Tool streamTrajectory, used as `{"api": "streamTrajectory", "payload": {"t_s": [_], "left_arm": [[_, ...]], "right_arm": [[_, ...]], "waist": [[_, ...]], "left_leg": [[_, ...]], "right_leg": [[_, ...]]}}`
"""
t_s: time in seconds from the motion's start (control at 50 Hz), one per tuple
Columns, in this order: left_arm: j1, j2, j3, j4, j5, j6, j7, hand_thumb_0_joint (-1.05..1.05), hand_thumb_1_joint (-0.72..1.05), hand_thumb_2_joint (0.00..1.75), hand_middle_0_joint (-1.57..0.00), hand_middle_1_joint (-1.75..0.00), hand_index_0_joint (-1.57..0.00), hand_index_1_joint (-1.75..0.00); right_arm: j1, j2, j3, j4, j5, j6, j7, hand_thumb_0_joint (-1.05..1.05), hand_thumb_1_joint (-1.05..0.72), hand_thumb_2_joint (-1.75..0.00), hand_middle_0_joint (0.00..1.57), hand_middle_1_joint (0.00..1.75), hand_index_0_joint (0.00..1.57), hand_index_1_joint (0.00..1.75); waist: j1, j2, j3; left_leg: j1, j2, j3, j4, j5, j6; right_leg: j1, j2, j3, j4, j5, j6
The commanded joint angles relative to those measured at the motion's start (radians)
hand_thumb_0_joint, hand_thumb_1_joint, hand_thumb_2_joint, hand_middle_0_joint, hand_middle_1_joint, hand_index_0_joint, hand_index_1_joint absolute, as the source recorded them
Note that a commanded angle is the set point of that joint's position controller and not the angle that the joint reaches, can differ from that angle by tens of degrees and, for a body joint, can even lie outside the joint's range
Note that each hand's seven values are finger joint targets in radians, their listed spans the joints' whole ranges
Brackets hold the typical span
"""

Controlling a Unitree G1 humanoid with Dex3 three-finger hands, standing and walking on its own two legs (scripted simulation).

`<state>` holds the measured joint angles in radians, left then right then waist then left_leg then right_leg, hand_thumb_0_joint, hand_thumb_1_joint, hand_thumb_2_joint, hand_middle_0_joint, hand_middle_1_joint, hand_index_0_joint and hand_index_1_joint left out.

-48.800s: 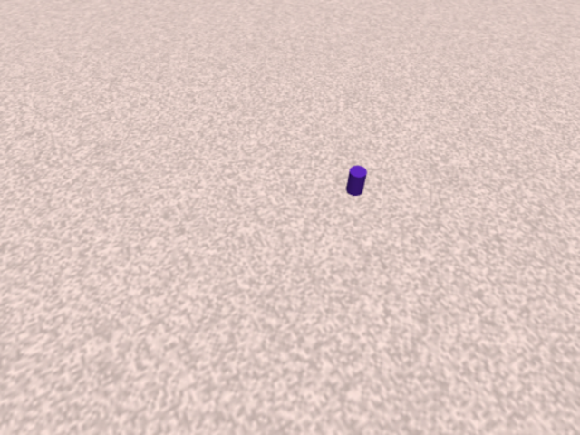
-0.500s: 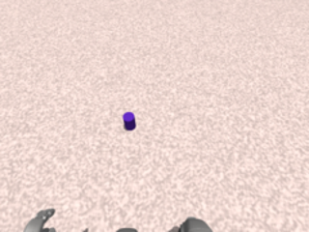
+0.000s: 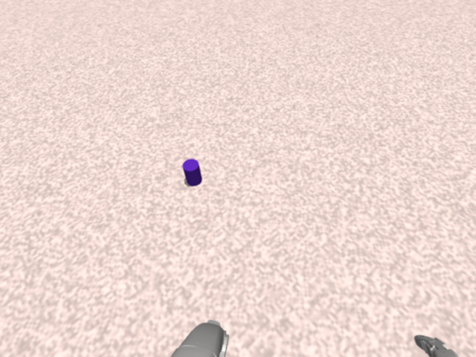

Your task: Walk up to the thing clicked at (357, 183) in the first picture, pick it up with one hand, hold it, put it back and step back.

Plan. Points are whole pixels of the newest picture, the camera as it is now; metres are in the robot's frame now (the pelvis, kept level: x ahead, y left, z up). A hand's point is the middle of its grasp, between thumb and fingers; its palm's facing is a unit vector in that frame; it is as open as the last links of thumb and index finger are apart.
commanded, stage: step back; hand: left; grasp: from above
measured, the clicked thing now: (192, 172) +1.01 +0.33 -0.70
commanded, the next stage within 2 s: stand in 1.02 s
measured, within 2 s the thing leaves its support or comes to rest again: neither
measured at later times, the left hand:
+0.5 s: hand out of the picture +0.01 +0.27 -0.14, palm faces +0.09 -0.91 -0.41, open 7.4 cm
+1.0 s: hand out of the picture +0.06 +0.28 -0.15, palm faces +0.12 -0.92 -0.36, open 7.4 cm
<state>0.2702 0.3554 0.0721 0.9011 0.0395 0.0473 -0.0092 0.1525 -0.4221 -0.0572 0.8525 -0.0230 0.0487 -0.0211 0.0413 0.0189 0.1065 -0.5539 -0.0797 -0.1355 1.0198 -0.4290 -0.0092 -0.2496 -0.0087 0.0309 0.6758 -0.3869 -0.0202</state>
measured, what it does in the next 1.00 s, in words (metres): steps on the spot: left foot, then right foot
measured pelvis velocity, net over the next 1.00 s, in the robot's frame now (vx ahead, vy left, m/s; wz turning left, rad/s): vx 0.01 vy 0.01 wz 0.10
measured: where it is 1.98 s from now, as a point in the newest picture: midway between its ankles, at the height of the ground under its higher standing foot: outside the picture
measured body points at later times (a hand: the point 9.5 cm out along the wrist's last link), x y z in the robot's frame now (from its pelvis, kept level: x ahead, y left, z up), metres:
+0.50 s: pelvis -0.02 -0.01 +0.00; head -0.02 -0.02 +0.45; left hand +0.01 +0.32 -0.11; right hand +0.06 -0.32 -0.12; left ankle -0.04 +0.12 -0.72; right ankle +0.02 -0.12 -0.73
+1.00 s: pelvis +0.01 +0.01 +0.00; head +0.03 +0.02 +0.45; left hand +0.05 +0.33 -0.12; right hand +0.16 -0.27 -0.12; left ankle +0.04 +0.14 -0.72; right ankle +0.02 -0.12 -0.72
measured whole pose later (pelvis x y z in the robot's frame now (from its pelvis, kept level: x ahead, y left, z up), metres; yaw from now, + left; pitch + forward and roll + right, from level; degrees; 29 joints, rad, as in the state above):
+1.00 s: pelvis +0.01 +0.01 +0.00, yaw +6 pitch -2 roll -1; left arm 0.14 0.38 0.04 1.04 0.00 -0.02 0.00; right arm 0.07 -0.33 -0.02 1.04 -0.02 0.00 0.01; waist 0.03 0.00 0.08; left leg -0.31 0.04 0.01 0.61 -0.26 -0.01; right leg -0.22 -0.02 -0.03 0.59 -0.33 0.01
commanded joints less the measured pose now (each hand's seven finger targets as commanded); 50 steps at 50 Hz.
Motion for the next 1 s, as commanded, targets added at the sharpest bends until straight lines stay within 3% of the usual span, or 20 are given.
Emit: {"api": "streamTrajectory", "payload": {"t_s": [0.0,0.08,0.16,0.18,0.2,0.22,0.24,0.3,0.36,0.44,0.46,0.48,0.5,0.6,0.7,0.76,0.78,0.82,0.92,0.98], "left_arm": [[-0.112,0.283,0.076,-0.126,0.011,-0.068,0.025,0.0,0.9,0.9,-0.2,-0.3,-0.2,-0.3],[-0.029,0.313,0.084,-0.089,0.013,-0.074,0.02,0.0,0.9,0.9,-0.2,-0.3,-0.2,-0.3],[-0.065,0.301,0.059,-0.082,-0.002,-0.06,0.01,0.0,0.9,0.9,-0.2,-0.3,-0.2,-0.3],[-0.054,0.252,0.043,-0.082,-0.002,-0.058,0.009,0.0,0.9,0.9,-0.2,-0.3,-0.2,-0.3],[-0.065,0.186,0.024,-0.091,-0.016,-0.062,0.003,0.0,0.9,0.9,-0.2,-0.3,-0.2,-0.3],[-0.135,0.253,0.05,-0.08,-0.019,-0.062,0.009,0.0,0.9,0.9,-0.2,-0.3,-0.2,-0.3],[-0.146,0.277,0.055,-0.078,-0.014,-0.066,0.007,0.0,0.9,0.9,-0.2,-0.3,-0.2,-0.3],[-0.074,0.242,0.051,-0.039,-0.019,-0.083,-0.004,0.0,0.9,0.9,-0.2,-0.3,-0.2,-0.3],[-0.059,0.233,0.057,-0.016,-0.017,-0.085,-0.013,0.0,0.9,0.9,-0.2,-0.3,-0.2,-0.3],[0.027,0.213,0.06,0.037,-0.009,-0.102,0.004,0.0,0.9,0.9,-0.2,-0.3,-0.2,-0.3],[0.042,0.235,0.066,0.037,-0.001,-0.11,0.013,0.0,0.9,0.9,-0.2,-0.3,-0.2,-0.3],[0.074,0.328,0.085,0.029,0.01,-0.12,0.022,0.0,0.9,0.9,-0.2,-0.3,-0.2,-0.3],[0.025,0.378,0.091,0.006,0.005,-0.119,0.02,0.0,0.9,0.9,-0.2,-0.3,-0.2,-0.3],[-0.069,0.286,0.055,-0.011,-0.016,-0.135,0.027,0.0,0.9,0.9,-0.2,-0.3,-0.2,-0.3],[-0.121,0.279,0.038,-0.014,-0.025,-0.116,0.03,0.0,0.9,0.9,-0.2,-0.3,-0.2,-0.3],[-0.126,0.244,0.024,-0.018,-0.034,-0.095,0.032,0.0,0.9,0.9,-0.2,-0.3,-0.2,-0.3],[-0.106,0.211,0.013,-0.021,-0.041,-0.088,0.029,0.0,0.9,0.9,-0.2,-0.3,-0.2,-0.3],[-0.106,0.217,0.018,0.032,-0.049,-0.072,0.032,0.0,0.9,0.9,-0.2,-0.3,-0.2,-0.3],[-0.119,0.24,0.013,0.085,-0.034,-0.087,0.022,0.0,0.9,0.9,-0.2,-0.3,-0.2,-0.3],[-0.162,0.239,0.008,0.101,-0.035,-0.093,0.023,0.0,0.9,0.9,-0.2,-0.3,-0.2,-0.3]], "right_arm": [[0.029,-0.165,-0.043,-0.04,0.003,-0.039,-0.002,0.0,-0.9,-0.9,0.2,0.3,0.2,0.3],[-0.042,-0.165,-0.05,-0.038,-0.016,-0.052,0.02,0.0,-0.9,-0.9,0.2,0.3,0.2,0.3],[0.077,-0.146,-0.057,0.043,-0.009,-0.076,0.029,0.0,-0.9,-0.9,0.2,0.3,0.2,0.3],[0.122,-0.155,-0.067,0.063,-0.015,-0.085,0.025,0.0,-0.9,-0.9,0.2,0.3,0.2,0.3],[0.136,-0.236,-0.084,0.062,-0.023,-0.092,0.023,0.0,-0.9,-0.9,0.2,0.3,0.2,0.3],[0.136,-0.308,-0.095,0.053,-0.02,-0.091,0.026,0.0,-0.9,-0.9,0.2,0.3,0.2,0.3],[0.105,-0.284,-0.091,0.042,-0.015,-0.099,0.026,0.0,-0.9,-0.9,0.2,0.3,0.2,0.3],[0.067,-0.23,-0.074,0.038,-0.013,-0.108,0.024,0.0,-0.9,-0.9,0.2,0.3,0.2,0.3],[0.067,-0.224,-0.072,0.031,-0.019,-0.099,0.032,0.0,-0.9,-0.9,0.2,0.3,0.2,0.3],[0.012,-0.173,-0.052,0.014,-0.004,-0.07,0.033,0.0,-0.9,-0.9,0.2,0.3,0.2,0.3],[0.039,-0.11,-0.031,0.008,0.001,-0.069,0.029,0.0,-0.9,-0.9,0.2,0.3,0.2,0.3],[0.021,-0.061,-0.015,-0.015,0.008,-0.072,0.025,0.0,-0.9,-0.9,0.2,0.3,0.2,0.3],[0.008,-0.134,-0.037,-0.004,-0.003,-0.068,0.009,0.0,-0.9,-0.9,0.2,0.3,0.2,0.3],[0.097,-0.137,-0.039,0.069,-0.001,-0.074,0.019,0.0,-0.9,-0.9,0.2,0.3,0.2,0.3],[0.063,-0.104,-0.033,0.085,0.0,-0.069,0.02,0.0,-0.9,-0.9,0.2,0.3,0.2,0.3],[0.071,-0.128,-0.04,0.11,-0.003,-0.076,0.011,0.0,-0.9,-0.9,0.2,0.3,0.2,0.3],[0.054,-0.174,-0.047,0.104,-0.007,-0.083,0.006,0.0,-0.9,-0.9,0.2,0.3,0.2,0.3],[-0.059,-0.213,-0.042,0.087,0.01,-0.08,0.011,0.0,-0.9,-0.9,0.2,0.3,0.2,0.3],[-0.123,-0.149,-0.011,0.124,0.011,-0.068,0.013,0.0,-0.9,-0.9,0.2,0.3,0.2,0.3],[-0.131,-0.14,-0.006,0.153,0.012,-0.073,0.017,0.0,-0.9,-0.9,0.2,0.3,0.2,0.3]], "waist": [[-0.019,-0.142,-0.059],[0.044,-0.198,-0.02],[-0.031,-0.163,-0.054],[-0.054,-0.084,-0.089],[-0.066,0.133,-0.1],[-0.095,0.137,-0.031],[-0.078,0.061,0.025],[-0.041,0.088,-0.001],[-0.057,0.151,-0.011],[0.013,0.081,-0.057],[0.02,-0.022,-0.076],[0.046,-0.231,-0.087],[0.037,-0.155,-0.033],[-0.027,-0.124,-0.039],[-0.035,-0.165,-0.096],[-0.048,-0.098,-0.146],[-0.035,0.018,-0.184],[-0.01,0.081,-0.165],[-0.017,0.061,-0.109],[-0.031,0.033,-0.145]], "left_leg": [[0.04,0.008,0.02,0.065,0.017,-0.012],[0.045,0.068,0.068,-0.234,-0.088,-0.012],[0.397,0.039,0.155,-0.609,0.043,0.035],[0.514,0.068,0.082,-0.671,0.062,0.051],[0.592,0.267,-0.301,-0.745,-0.192,0.137],[0.397,0.422,-0.485,-0.832,-0.472,0.262],[0.35,0.42,-0.453,-0.832,-0.385,0.277],[0.376,0.33,-0.245,-0.761,-0.111,0.229],[0.296,0.293,-0.167,-0.749,-0.115,0.214],[0.123,0.216,-0.03,-0.528,-0.048,0.136],[0.042,0.168,0.016,-0.392,-0.008,0.097],[-0.115,0.005,0.072,-0.136,-0.1,0.043],[-0.054,0.058,-0.002,-0.042,-0.184,0.029],[0.088,0.106,0.013,-0.118,-0.004,0.014],[0.293,0.097,0.164,-0.386,0.104,0.015],[0.408,0.132,0.114,-0.533,0.413,0.054],[0.41,0.261,-0.054,-0.568,0.484,0.102],[0.24,0.36,-0.144,-0.604,0.373,0.21],[0.23,0.221,0.002,-0.579,0.19,0.061],[0.317,0.223,0.024,-0.582,0.304,0.059]], "right_leg": [[-0.019,-0.193,0.189,-0.27,0.083,-0.146],[0.062,-0.26,0.299,-0.36,-0.313,-0.18],[-0.09,-0.21,0.169,-0.281,-0.21,-0.13],[-0.142,-0.167,0.104,-0.159,-0.12,-0.098],[-0.352,-0.045,-0.003,0.026,-0.132,-0.014],[-0.351,-0.021,-0.04,0.195,-0.194,-0.001],[-0.331,-0.048,0.029,0.254,-0.143,-0.01],[-0.268,-0.058,0.009,0.178,-0.072,-0.01],[-0.149,-0.019,-0.054,0.081,-0.068,0.005],[0.169,0.046,-0.106,-0.193,0.077,-0.012],[0.266,-0.016,0.015,-0.267,0.037,-0.026],[0.28,-0.272,0.444,-0.416,-0.136,-0.122],[0.107,-0.436,0.575,-0.448,-0.183,-0.237],[0.053,-0.26,0.195,-0.332,0.295,-0.157],[-0.01,-0.231,0.058,-0.197,0.599,-0.131],[-0.028,-0.17,0.031,-0.076,0.522,-0.057],[-0.05,-0.106,0.014,-0.029,0.371,-0.016],[0.062,-0.013,-0.047,0.015,-0.008,-0.003],[0.047,-0.098,0.061,-0.207,0.13,-0.038],[0.06,-0.102,0.046,-0.226,0.255,-0.031]]}}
